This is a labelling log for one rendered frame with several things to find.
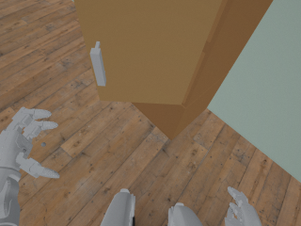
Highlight robot right hand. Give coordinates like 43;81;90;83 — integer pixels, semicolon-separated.
224;186;262;226

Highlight robot right thigh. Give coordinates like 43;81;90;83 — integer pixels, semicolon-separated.
167;205;203;226

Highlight robot left shin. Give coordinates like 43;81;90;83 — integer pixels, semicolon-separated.
120;188;133;226

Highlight robot left forearm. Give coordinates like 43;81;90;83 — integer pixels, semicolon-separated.
0;167;22;226

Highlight handle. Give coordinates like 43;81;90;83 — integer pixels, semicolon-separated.
89;41;106;87

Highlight cupboard door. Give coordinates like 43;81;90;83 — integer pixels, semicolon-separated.
73;0;222;105

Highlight robot left hand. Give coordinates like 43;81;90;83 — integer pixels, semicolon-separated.
0;106;60;179

